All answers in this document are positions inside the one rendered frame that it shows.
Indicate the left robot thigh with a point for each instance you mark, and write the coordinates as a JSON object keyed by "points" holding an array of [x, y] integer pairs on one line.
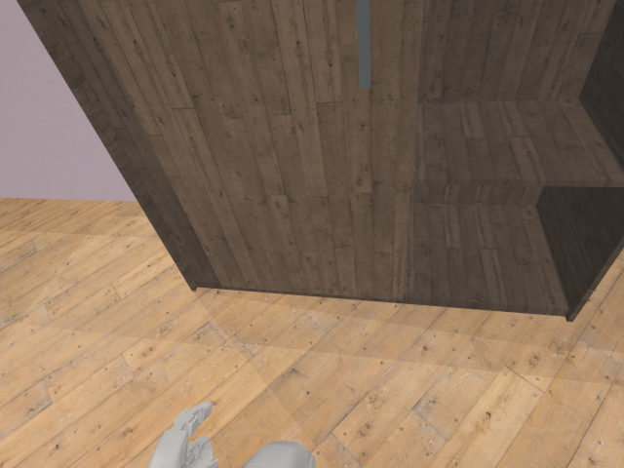
{"points": [[282, 454]]}

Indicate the left robot hand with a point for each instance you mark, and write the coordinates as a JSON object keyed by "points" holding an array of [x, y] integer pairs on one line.
{"points": [[173, 450]]}

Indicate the wardrobe door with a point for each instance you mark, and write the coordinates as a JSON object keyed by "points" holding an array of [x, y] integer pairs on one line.
{"points": [[81, 40], [293, 177]]}

